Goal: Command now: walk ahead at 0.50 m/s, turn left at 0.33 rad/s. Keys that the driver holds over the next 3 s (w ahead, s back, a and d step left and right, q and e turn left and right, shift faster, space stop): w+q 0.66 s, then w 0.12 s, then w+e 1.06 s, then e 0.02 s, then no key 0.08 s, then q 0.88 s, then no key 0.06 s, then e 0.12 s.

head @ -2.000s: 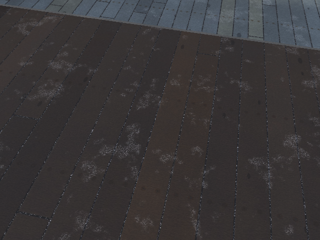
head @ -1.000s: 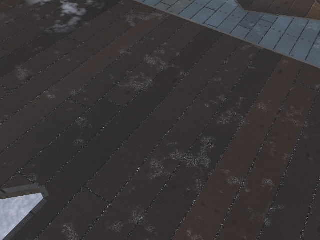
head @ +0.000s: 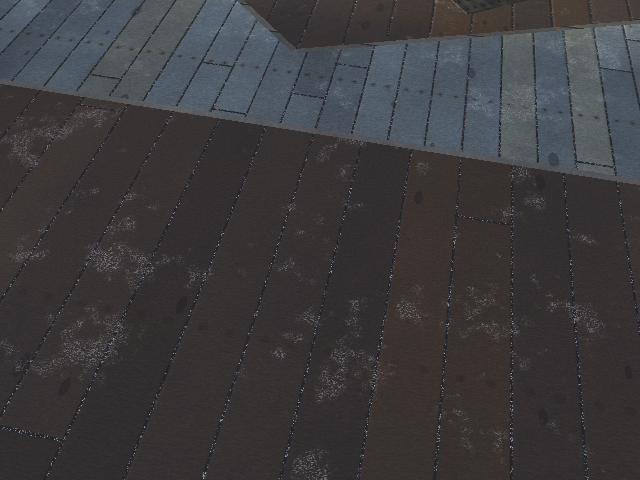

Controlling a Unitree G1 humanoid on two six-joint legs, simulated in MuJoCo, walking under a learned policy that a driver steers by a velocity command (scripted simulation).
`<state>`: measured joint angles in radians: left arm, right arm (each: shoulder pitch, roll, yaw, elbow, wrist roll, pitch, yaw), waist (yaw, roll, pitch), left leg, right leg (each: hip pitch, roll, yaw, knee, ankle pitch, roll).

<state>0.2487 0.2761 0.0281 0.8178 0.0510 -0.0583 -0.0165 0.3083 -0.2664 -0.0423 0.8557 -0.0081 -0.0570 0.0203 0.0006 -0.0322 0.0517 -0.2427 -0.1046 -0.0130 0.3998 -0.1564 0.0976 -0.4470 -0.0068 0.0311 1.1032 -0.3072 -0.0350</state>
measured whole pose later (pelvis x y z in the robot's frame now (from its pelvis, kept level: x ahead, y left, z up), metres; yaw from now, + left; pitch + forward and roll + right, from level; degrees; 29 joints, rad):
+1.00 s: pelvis +0.49 +0.11 +0.00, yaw +25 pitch +0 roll -1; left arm 0.37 0.23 0.03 0.91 0.01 -0.04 -0.01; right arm 0.18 -0.23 -0.03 0.81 -0.03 -0.06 0.01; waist 0.04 -0.02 0.05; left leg -0.26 -0.03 0.11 0.45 -0.20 0.09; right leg -0.38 -0.05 0.00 1.13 -0.35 -0.06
